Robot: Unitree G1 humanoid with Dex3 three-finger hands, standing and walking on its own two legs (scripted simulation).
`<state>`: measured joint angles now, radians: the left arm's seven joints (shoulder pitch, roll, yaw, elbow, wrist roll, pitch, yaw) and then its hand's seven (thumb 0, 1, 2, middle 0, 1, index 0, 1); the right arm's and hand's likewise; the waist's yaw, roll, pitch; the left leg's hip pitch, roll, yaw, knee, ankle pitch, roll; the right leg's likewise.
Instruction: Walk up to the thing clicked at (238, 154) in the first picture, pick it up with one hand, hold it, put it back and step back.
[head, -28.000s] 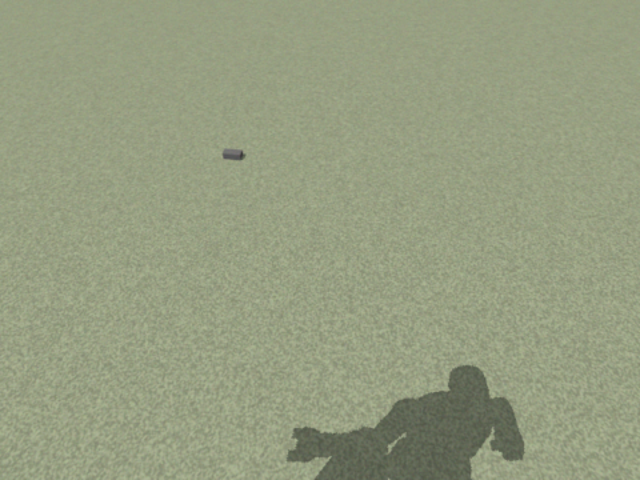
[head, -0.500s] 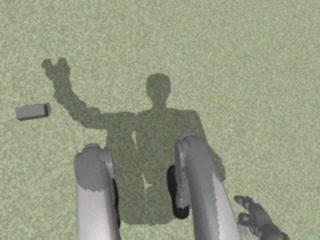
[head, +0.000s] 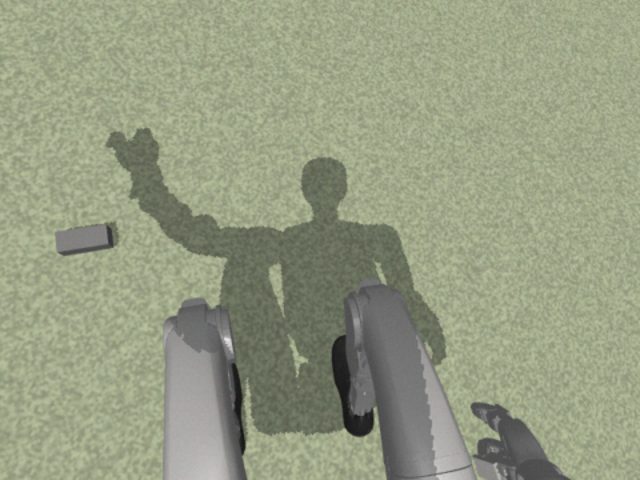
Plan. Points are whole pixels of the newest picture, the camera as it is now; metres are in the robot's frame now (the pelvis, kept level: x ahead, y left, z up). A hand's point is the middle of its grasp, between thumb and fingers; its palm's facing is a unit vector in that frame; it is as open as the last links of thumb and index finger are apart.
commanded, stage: go down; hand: left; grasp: from above
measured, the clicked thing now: (85, 240) +0.48 +0.39 -0.45
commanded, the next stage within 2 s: approach in 1.54 s
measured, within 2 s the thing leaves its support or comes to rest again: neither
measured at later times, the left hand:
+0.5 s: hand out of the picture +0.44 +0.41 +0.00, palm faces -0.42 -0.09 -0.90, open 13.2 cm
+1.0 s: hand out of the picture +0.45 +0.42 +0.01, palm faces -0.42 -0.09 -0.90, open 13.2 cm
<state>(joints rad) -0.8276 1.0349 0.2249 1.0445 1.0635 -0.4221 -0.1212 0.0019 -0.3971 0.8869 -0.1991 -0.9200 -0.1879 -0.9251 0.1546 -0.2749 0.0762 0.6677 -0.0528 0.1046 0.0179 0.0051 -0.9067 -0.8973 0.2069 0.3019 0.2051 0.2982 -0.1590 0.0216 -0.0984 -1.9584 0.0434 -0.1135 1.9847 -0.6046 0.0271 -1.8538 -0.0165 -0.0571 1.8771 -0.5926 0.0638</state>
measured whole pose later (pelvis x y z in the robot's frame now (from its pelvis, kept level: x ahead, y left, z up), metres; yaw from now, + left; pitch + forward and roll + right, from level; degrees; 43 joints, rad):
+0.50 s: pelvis +0.01 +0.01 +0.04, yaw +0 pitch +32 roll -10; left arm -0.82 1.02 0.22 1.07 1.08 -0.45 -0.09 0.00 -0.36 0.83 -0.23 -0.93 -0.24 -0.92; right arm 0.13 -0.26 0.07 0.69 -0.05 0.11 0.02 0.01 -0.92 -0.90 0.21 0.30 0.20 0.30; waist -0.15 0.02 -0.11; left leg -1.85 0.04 -0.10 1.87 -0.60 0.03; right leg -1.74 -0.02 -0.06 1.76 -0.58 0.06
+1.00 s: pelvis +0.01 +0.01 +0.06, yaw +0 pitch +32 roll -10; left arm -0.81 1.01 0.22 1.08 1.10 -0.44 -0.06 0.00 -0.37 0.84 -0.24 -0.92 -0.25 -0.91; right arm 0.15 -0.25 0.07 0.70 -0.04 0.11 0.02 0.01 -0.92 -0.90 0.21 0.30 0.20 0.30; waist -0.16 0.02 -0.10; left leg -1.78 0.05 -0.10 1.81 -0.59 0.04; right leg -1.67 -0.01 -0.06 1.68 -0.57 0.06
